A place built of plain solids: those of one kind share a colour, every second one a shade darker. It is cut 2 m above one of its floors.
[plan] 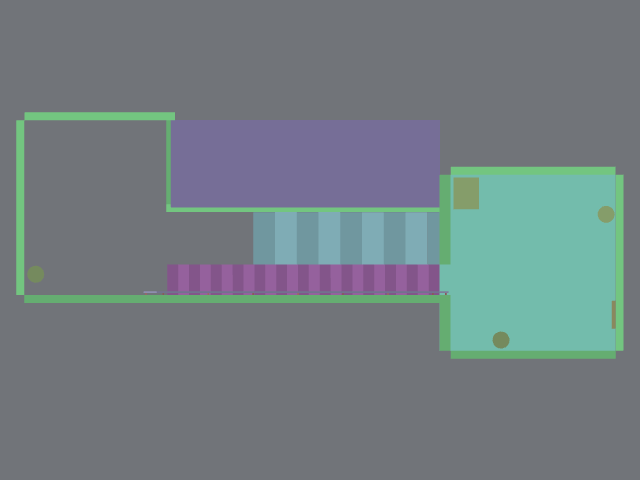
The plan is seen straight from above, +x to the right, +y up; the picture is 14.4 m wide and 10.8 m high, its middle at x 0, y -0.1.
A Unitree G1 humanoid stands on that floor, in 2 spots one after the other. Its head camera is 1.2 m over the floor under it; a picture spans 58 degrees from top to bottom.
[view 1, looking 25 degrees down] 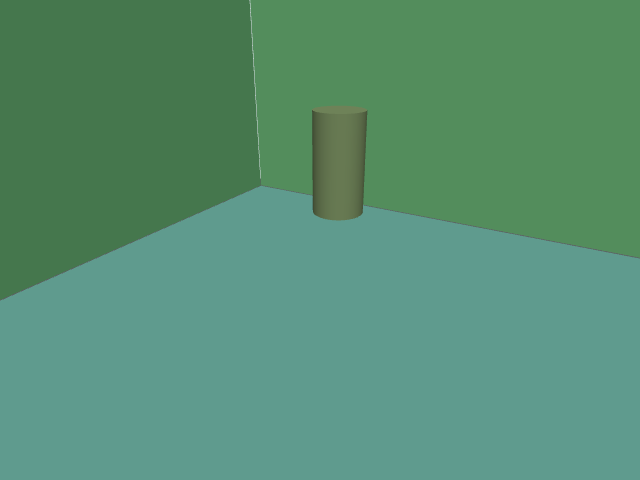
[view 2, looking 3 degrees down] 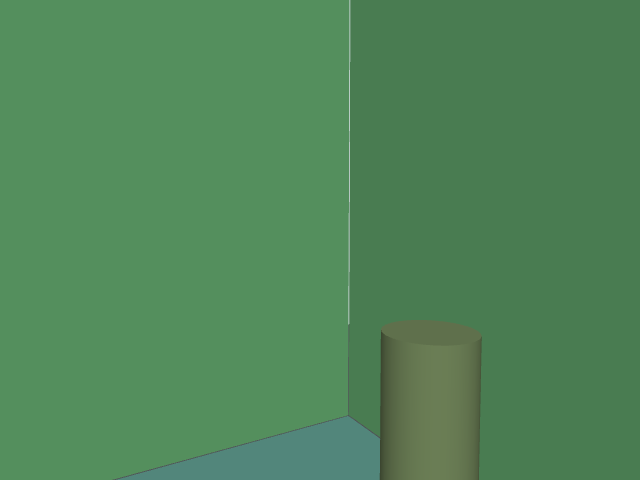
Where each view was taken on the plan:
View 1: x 3.69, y -0.95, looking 30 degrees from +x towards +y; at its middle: floor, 2.84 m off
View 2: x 5.22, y -0.76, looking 60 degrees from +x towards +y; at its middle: wall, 2.47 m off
